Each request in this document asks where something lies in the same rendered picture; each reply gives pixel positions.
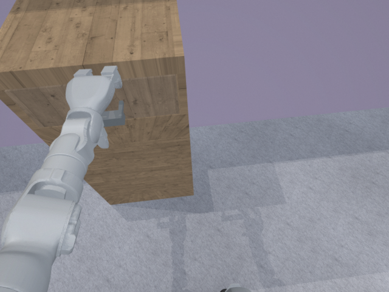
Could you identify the robot left hand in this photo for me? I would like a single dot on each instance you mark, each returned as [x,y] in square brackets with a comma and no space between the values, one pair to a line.
[94,92]

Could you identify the drawer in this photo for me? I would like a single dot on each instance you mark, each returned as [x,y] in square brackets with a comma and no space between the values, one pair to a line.
[142,96]

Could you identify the handle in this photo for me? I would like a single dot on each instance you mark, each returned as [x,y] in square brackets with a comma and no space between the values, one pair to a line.
[114,118]

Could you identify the cabinet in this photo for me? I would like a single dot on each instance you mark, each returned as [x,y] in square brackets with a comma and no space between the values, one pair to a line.
[45,42]

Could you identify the robot left forearm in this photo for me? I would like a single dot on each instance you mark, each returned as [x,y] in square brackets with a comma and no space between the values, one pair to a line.
[64,168]

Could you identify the robot left upper arm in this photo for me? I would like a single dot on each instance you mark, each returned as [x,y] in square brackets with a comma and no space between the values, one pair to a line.
[42,229]

